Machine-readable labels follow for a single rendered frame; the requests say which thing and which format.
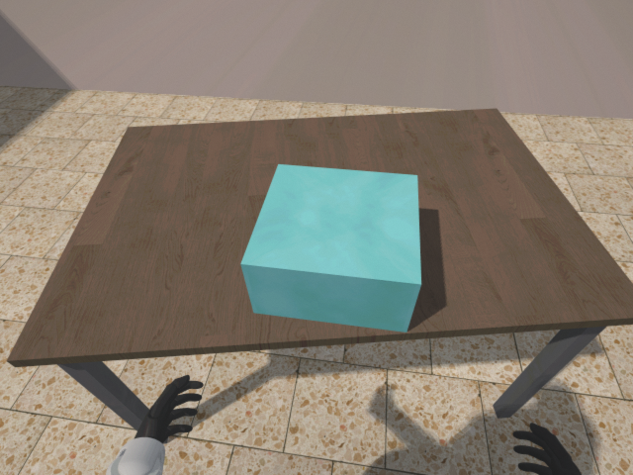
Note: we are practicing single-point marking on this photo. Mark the robot left forearm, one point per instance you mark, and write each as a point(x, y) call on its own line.
point(139, 456)

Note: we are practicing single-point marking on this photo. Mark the left robot hand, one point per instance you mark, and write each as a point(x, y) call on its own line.
point(156, 423)

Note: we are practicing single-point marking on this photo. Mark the right robot hand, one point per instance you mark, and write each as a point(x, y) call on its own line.
point(554, 454)

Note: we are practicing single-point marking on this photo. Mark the table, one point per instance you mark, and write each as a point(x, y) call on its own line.
point(152, 268)

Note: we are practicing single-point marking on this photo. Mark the carton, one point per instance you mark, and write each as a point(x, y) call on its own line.
point(337, 246)

